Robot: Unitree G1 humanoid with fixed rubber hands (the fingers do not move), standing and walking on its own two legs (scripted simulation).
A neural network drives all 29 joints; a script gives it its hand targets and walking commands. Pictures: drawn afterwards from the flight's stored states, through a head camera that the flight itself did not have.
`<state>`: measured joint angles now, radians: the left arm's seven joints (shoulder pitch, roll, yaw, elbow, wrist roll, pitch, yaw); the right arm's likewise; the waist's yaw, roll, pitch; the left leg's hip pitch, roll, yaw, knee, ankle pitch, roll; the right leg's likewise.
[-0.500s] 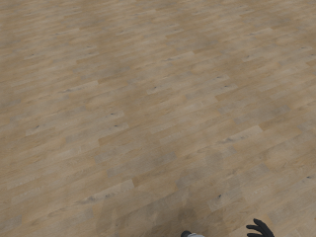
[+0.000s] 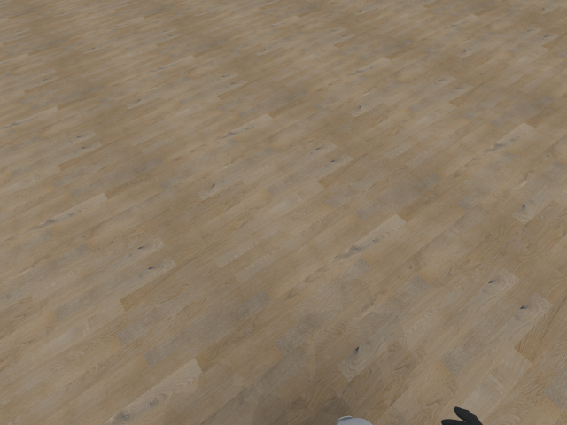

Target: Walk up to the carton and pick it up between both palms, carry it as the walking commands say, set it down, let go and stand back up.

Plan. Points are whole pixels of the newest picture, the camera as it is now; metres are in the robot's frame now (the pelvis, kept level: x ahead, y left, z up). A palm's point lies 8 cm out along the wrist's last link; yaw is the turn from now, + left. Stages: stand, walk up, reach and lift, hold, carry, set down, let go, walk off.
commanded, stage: walk up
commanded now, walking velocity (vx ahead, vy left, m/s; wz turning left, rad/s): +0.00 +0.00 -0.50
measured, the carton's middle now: out of the picture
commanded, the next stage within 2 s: none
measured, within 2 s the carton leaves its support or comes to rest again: neither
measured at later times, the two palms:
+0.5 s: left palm out of the picture +0.04 +0.24 -0.11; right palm out of the picture +0.03 -0.27 -0.08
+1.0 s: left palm out of the picture +0.07 +0.09 -0.08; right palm out of the picture +0.00 -0.42 -0.10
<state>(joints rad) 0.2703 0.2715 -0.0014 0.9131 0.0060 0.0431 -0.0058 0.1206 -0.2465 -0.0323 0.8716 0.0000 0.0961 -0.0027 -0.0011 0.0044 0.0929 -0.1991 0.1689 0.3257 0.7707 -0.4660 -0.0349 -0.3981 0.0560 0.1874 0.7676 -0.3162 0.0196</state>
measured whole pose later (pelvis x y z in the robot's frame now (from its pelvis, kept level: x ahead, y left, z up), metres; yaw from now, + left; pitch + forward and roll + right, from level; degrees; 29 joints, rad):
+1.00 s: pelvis +0.01 -0.14 +0.04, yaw -25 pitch +1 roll +4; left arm 0.48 0.16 0.00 0.91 0.01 -0.02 -0.02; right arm 0.13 -0.28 -0.06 0.88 0.00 0.04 0.04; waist 0.00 0.01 0.03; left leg -0.44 0.02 0.16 1.06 -0.52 -0.06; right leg -0.17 0.06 0.17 0.46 -0.29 -0.07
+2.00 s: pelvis +0.44 -0.40 +0.02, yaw -43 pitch +0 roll +0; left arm 0.44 0.21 0.00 0.92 0.01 -0.03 -0.02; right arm 0.15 -0.25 -0.05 0.87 0.00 -0.04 0.04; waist 0.01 -0.01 0.02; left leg -0.37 0.07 0.17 0.57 -0.33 -0.05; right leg -0.25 -0.01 0.05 0.59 -0.34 0.00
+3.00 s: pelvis +0.80 -0.76 +0.02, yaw -45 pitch +0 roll -2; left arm 0.40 0.21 0.00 0.93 0.01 -0.05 -0.02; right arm 0.16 -0.23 -0.05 0.92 0.00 -0.05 0.05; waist 0.00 0.00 0.02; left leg -0.43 0.07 0.11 0.59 -0.15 0.03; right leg -0.20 0.00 0.03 0.87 -0.43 0.01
